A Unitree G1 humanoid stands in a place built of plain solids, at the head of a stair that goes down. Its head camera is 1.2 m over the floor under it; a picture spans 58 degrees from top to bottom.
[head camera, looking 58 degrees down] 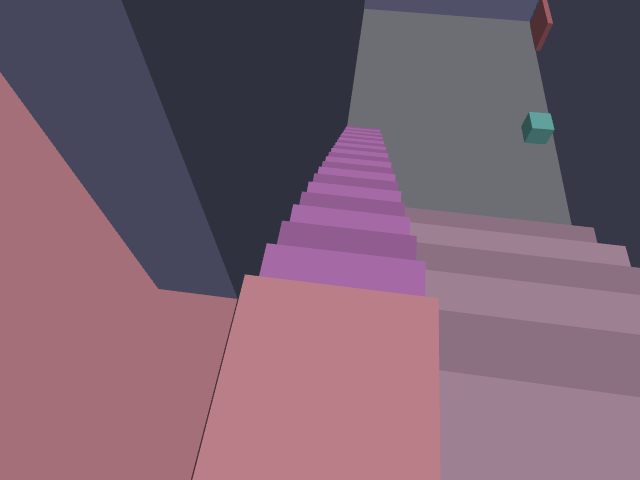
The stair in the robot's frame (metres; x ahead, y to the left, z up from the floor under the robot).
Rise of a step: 0.20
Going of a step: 0.24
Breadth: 0.60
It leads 8 degrees to the right of straight ahead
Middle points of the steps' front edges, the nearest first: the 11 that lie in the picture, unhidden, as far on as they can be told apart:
0.58 -0.06 0.00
0.82 -0.09 -0.20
1.06 -0.13 -0.40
1.30 -0.16 -0.59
1.54 -0.19 -0.79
1.77 -0.22 -0.98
2.01 -0.26 -1.18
2.25 -0.29 -1.38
2.49 -0.32 -1.57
2.73 -0.35 -1.77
2.96 -0.39 -1.96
